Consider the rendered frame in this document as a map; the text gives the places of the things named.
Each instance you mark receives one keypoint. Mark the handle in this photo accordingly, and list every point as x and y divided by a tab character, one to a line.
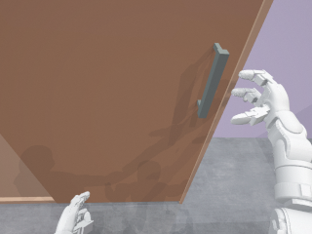
220	60

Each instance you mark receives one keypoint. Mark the right robot forearm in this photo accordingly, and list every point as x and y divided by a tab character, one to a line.
292	154

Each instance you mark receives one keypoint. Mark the wardrobe door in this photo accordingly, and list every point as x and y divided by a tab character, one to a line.
101	96
16	179

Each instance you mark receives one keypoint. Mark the right robot upper arm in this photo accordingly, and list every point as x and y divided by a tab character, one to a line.
289	221

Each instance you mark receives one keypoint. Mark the right robot hand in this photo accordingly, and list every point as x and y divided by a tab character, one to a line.
274	97

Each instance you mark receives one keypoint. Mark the left robot hand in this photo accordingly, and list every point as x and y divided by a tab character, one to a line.
71	216

